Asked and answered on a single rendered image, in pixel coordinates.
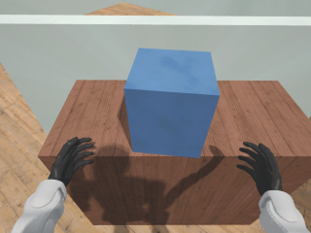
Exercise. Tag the right robot hand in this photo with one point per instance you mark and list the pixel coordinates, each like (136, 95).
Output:
(266, 170)

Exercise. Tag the robot right forearm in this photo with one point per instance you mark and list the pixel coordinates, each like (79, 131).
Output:
(278, 213)

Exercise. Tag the pedestal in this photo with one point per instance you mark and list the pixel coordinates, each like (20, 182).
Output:
(124, 187)

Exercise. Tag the robot left forearm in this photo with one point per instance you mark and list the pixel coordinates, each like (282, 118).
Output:
(42, 209)

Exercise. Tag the carton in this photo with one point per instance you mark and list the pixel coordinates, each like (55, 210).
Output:
(170, 97)

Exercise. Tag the left robot hand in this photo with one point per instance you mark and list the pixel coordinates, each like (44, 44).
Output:
(66, 162)

